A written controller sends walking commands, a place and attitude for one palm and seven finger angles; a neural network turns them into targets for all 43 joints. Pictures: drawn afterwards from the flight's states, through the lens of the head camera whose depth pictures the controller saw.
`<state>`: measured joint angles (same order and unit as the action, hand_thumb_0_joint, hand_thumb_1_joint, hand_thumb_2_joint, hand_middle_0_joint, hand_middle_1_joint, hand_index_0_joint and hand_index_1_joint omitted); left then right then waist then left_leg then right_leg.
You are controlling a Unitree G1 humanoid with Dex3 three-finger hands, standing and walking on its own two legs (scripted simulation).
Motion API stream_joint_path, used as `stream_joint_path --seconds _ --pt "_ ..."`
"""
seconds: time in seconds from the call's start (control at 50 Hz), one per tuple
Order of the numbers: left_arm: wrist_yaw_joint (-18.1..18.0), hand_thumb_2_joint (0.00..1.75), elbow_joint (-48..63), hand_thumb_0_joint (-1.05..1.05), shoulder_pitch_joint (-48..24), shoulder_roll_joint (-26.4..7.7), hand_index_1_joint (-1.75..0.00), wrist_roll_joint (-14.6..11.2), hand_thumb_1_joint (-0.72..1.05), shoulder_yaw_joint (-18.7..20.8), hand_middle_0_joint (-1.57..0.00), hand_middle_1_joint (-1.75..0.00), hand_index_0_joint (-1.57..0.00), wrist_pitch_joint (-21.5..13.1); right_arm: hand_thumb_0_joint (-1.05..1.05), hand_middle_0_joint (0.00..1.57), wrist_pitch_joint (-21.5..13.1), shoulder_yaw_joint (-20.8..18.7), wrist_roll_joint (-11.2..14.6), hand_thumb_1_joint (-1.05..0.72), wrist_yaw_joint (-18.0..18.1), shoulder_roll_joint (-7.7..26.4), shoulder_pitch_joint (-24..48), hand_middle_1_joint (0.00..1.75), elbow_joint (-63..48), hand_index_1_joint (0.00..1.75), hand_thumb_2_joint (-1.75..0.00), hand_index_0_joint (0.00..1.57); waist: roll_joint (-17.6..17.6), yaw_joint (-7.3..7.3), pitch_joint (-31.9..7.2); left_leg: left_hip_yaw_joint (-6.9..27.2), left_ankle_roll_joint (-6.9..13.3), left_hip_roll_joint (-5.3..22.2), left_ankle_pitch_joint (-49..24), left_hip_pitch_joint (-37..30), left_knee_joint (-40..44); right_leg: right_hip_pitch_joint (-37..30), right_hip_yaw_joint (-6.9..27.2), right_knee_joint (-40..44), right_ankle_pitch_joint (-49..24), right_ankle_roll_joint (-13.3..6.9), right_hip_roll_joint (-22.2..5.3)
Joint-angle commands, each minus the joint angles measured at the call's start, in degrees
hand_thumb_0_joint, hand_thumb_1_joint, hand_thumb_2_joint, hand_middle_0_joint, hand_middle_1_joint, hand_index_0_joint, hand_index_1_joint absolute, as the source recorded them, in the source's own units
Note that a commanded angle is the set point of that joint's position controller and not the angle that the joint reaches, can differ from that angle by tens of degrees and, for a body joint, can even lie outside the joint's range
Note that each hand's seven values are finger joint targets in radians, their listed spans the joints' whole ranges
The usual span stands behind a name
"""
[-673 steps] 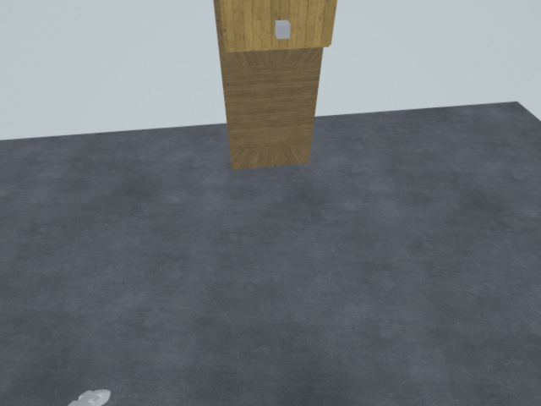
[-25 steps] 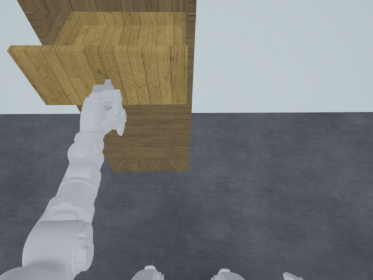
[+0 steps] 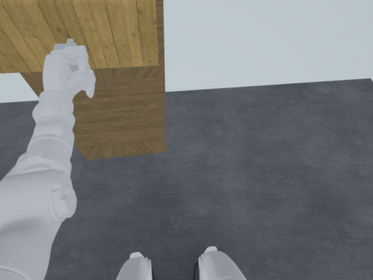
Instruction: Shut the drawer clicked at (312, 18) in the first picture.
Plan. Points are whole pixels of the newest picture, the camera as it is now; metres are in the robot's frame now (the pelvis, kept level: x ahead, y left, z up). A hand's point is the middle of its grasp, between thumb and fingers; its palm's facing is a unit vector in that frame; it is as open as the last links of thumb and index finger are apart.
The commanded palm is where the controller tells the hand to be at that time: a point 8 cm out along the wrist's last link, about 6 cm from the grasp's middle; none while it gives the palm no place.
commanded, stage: push the drawer shut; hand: left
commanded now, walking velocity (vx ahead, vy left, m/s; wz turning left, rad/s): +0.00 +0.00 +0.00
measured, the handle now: (69, 52) +0.59 +0.21 +0.10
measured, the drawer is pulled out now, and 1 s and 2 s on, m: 0.10 0.00 0.00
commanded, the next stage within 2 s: pull the fist back off the drawer in 1.20 s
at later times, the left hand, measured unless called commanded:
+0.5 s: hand (93, 52) +0.59 +0.15 +0.11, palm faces +0.02 -1.00 -0.02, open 3.3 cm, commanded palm +0.58 +0.20 +0.10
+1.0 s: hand (94, 41) +0.62 +0.16 +0.11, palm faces +0.03 -1.00 -0.02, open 3.4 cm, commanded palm +0.64 +0.19 +0.10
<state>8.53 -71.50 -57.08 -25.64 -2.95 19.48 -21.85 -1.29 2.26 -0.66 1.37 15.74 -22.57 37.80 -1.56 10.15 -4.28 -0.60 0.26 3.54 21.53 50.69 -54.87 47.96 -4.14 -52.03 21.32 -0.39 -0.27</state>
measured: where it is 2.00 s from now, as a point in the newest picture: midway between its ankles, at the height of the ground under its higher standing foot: outside the picture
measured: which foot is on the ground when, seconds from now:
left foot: down 0.00-1.00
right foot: down 0.00-1.00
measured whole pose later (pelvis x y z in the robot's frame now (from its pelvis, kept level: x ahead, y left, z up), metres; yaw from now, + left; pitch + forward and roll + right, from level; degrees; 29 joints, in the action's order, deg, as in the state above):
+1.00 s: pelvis +0.02 +0.01 -0.01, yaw -1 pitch +26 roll -5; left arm 6.1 -82.7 -77.1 -38.5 4.1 22.6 -16.0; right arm 2.2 4.6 -4.2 -0.7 15.1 -27.1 36.8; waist -3.1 17.2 -4.2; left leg 1.5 0.5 4.4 23.8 61.6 -59.0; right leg 56.9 -5.8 -52.9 22.2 -0.1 0.9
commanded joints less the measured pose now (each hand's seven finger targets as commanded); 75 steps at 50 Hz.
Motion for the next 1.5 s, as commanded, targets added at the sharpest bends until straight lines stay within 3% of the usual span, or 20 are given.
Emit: stream_joint_path --seconds 0.0,0.04,0.06,0.12,0.2,0.28,0.32,0.4,0.5,0.58,0.66,0.72,0.8,0.82,0.88,1.08,1.24,1.28,1.38,1.48 --pt "-1.9 0.90 10.0 0.00 -31.6 -17.0 -1.60 -0.5 0.90 3.4 -1.40 -1.60 -1.40 -2.2 0.00 0.20 -1.2 -3.3 -0.5 -0.90 0.6 9.8 -7.9 0.30 -3.7 0.30 -0.90 0.20 -1.4 2.27 -21.9 2.5 2.1 -2.8 -0.6 -12.6 7.1 -7.0 3.3 8.7 -1.9 0.3 2.4" --pt "-2.2 0.90 10.7 0.00 -33.1 -17.1 -1.60 0.1 0.90 3.2 -1.40 -1.60 -1.40 -2.4 0.00 0.20 -1.0 -3.3 -0.8 -0.90 0.5 9.9 -8.5 0.30 -4.0 0.30 -0.90 0.20 -4.3 2.12 -24.4 2.8 2.0 -2.8 -2.1 -14.5 6.8 -6.0 3.1 8.1 -2.7 0.1 2.4" --pt "-2.3 0.90 9.6 0.00 -33.5 -15.9 -1.60 0.4 0.90 2.3 -1.40 -1.60 -1.40 -2.1 0.00 0.20 -1.0 -3.3 -1.0 -0.90 0.3 9.7 -8.8 0.30 -3.8 0.30 -0.90 0.20 -4.2 2.69 -24.0 2.9 2.0 -2.7 -2.2 -14.7 6.7 -5.0 2.8 8.0 -2.7 0.1 2.5" --pt "-2.8 0.90 7.5 0.00 -34.4 -18.9 -1.60 1.0 0.90 4.1 -1.40 -1.60 -1.40 -1.6 0.00 0.20 -0.7 -3.1 -1.3 -0.90 0.3 10.3 -9.9 0.30 -3.5 0.30 -0.90 0.20 -2.3 3.19 -23.4 3.1 2.2 -2.6 -2.1 -12.7 6.1 -5.0 3.0 7.9 -2.6 0.2 2.6" --pt "-2.7 0.90 6.2 0.00 -36.8 -19.7 -1.60 1.8 0.90 3.7 -1.40 -1.60 -1.40 -0.9 0.00 0.20 -0.2 -2.9 -1.5 -0.90 0.2 10.5 -10.8 0.30 -3.5 0.30 -0.90 0.20 -3.7 4.33 -22.9 3.4 2.1 -2.3 -2.4 -12.7 5.8 -2.9 2.5 7.6 -2.5 0.3 2.6" --pt "-3.1 0.90 7.2 0.00 -39.7 -20.1 -1.60 2.4 0.90 4.0 -1.40 -1.60 -1.40 -0.8 0.00 0.20 0.1 -3.0 -2.2 -0.90 -0.1 10.7 -12.3 0.30 -3.3 0.30 -0.90 0.20 -7.4 4.78 -26.6 4.2 1.8 -1.9 -6.8 -17.0 4.9 -0.4 1.8 6.5 -4.7 0.1 2.7" --pt "-3.3 0.90 6.5 0.00 -40.0 -19.9 -1.60 2.7 0.90 4.0 -1.40 -1.60 -1.40 -0.7 0.00 0.20 0.4 -2.9 -2.5 -0.90 -0.2 10.7 -13.2 0.30 -3.2 0.30 -0.90 0.20 -6.2 5.14 -26.9 4.7 1.8 -1.8 -9.1 -17.6 4.6 -0.6 1.5 6.2 -6.1 0.0 2.9" --pt "-3.6 0.90 7.0 0.00 -41.9 -20.0 -1.60 3.5 0.90 3.3 -1.40 -1.60 -1.40 -0.4 0.00 0.20 1.1 -3.0 -2.7 -0.90 -0.6 10.7 -14.0 0.30 -2.9 0.30 -0.90 0.20 -8.4 5.65 -27.9 4.8 1.6 -1.5 -10.5 -18.8 4.0 0.6 1.4 6.1 -6.6 0.1 3.0" --pt "-4.0 0.90 4.2 0.00 -42.4 -21.0 -1.60 4.2 0.90 3.8 -1.40 -1.60 -1.40 0.8 0.00 0.20 1.8 -2.7 -2.9 -0.90 -0.9 10.9 -15.2 0.30 -2.4 0.30 -0.90 0.20 -7.2 6.61 -25.9 4.6 1.8 -1.4 -11.0 -16.9 3.5 0.7 1.3 6.6 -7.2 0.2 3.2" --pt "-4.0 0.90 4.8 0.00 -44.0 -23.6 -1.60 5.1 0.90 4.9 -1.40 -1.60 -1.40 0.9 0.00 0.20 2.4 -2.7 -3.2 -0.90 -0.9 10.9 -16.5 0.30 -2.2 0.30 -0.90 0.20 -8.8 6.68 -28.8 4.8 1.8 -1.3 -14.7 -18.3 2.8 -0.3 1.3 6.0 -9.8 0.0 3.3" --pt "-3.9 0.90 2.8 0.00 -45.4 -23.4 -1.60 5.4 0.90 3.9 -1.40 -1.60 -1.40 1.6 0.00 0.20 2.8 -2.4 -3.3 -0.90 -1.1 11.0 -17.1 0.30 -1.8 0.30 -0.90 0.20 -9.0 7.98 -26.1 4.8 1.9 -1.2 -14.0 -16.7 2.5 1.0 1.2 6.4 -9.2 0.1 3.4" --pt "-3.9 0.90 4.2 0.00 -47.9 -23.6 -1.60 6.0 0.90 3.6 -1.40 -1.60 -1.40 1.7 0.00 0.20 2.9 -2.6 -3.6 -0.90 -1.2 11.1 -18.1 0.30 -1.8 0.30 -0.90 0.20 -10.8 8.73 -28.9 5.2 2.0 -1.0 -16.4 -19.1 1.8 2.2 1.1 5.8 -10.3 0.0 3.5" --pt "-3.7 0.90 4.0 0.00 -49.7 -27.4 -1.60 6.6 0.90 5.3 -1.40 -1.60 -1.40 2.2 0.00 0.20 3.3 -2.3 -3.9 -0.90 -1.3 11.4 -19.1 0.30 -1.5 0.30 -0.90 0.20 -11.7 8.88 -29.6 5.1 2.0 -0.9 -17.5 -18.0 1.3 0.9 1.1 5.8 -11.5 0.1 3.5" --pt "-3.6 0.90 3.9 0.00 -50.4 -25.5 -1.60 6.7 0.90 4.0 -1.40 -1.60 -1.40 2.2 0.00 0.20 3.4 -2.4 -3.8 -0.90 -1.3 11.2 -19.3 0.30 -1.5 0.30 -0.90 0.20 -11.6 9.46 -29.7 5.3 2.0 -0.9 -18.3 -18.7 1.1 1.8 1.1 5.7 -11.9 0.1 3.7" --pt "-3.8 0.90 2.2 0.00 -52.0 -26.2 -1.60 6.5 0.90 3.9 -1.40 -1.60 -1.40 3.0 0.00 0.20 3.5 -2.1 -3.7 -0.90 -1.1 11.4 -19.3 0.30 -1.1 0.30 -0.90 0.20 -11.1 10.72 -26.7 5.0 2.2 -0.8 -14.3 -15.9 1.2 2.7 1.3 6.6 -9.2 0.4 3.6" --pt "-3.7 0.90 3.0 0.00 -55.8 -28.2 -1.60 7.1 0.90 2.0 -1.40 -1.60 -1.40 2.1 0.00 0.20 2.1 -1.1 -3.6 -0.90 -0.8 11.8 -18.8 0.30 -1.1 0.30 -0.90 0.20 -14.2 12.12 -27.8 4.7 2.6 -0.6 -8.3 -12.7 0.9 3.3 2.0 6.5 -5.1 0.5 3.4" --pt "-2.8 0.90 3.9 0.00 -57.1 -31.3 -1.60 6.5 0.90 2.9 -1.40 -1.60 -1.40 2.4 0.00 0.20 0.6 -0.5 -3.2 -0.90 -0.1 12.5 -18.7 0.30 -0.8 0.30 -0.90 0.20 -15.4 12.34 -30.0 4.7 2.8 0.0 -5.5 -11.8 0.9 3.3 2.2 6.4 -3.2 0.8 3.3" --pt "-2.6 0.90 2.4 0.00 -56.2 -31.8 -1.60 6.4 0.90 3.0 -1.40 -1.60 -1.40 2.8 0.00 0.20 0.3 -0.3 -2.9 -0.90 0.1 12.6 -18.6 0.30 -0.7 0.30 -0.90 0.20 -13.7 12.54 -28.0 4.5 2.9 0.1 -3.8 -9.5 1.2 2.7 2.5 6.7 -2.2 1.0 3.3" --pt "-3.0 0.90 3.4 0.00 -56.9 -32.9 -1.60 6.7 0.90 4.4 -1.40 -1.60 -1.40 2.7 0.00 0.20 0.2 -0.5 -3.3 -0.90 -0.1 12.6 -19.6 0.30 -1.0 0.30 -0.90 0.20 -14.4 11.74 -29.9 5.1 2.6 -0.2 -6.1 -11.6 1.1 3.0 1.6 6.1 -3.5 0.6 3.5" --pt "-3.6 0.90 2.2 0.00 -55.7 -33.1 -1.60 7.1 0.90 5.2 -1.40 -1.60 -1.40 3.1 0.00 0.20 0.5 -0.6 -3.5 -0.90 -0.5 12.7 -19.7 0.30 -1.5 0.30 -0.90 0.20 -12.5 11.56 -27.4 5.0 2.6 -0.3 -4.2 -10.1 1.5 3.4 1.4 6.3 -2.3 0.5 3.6"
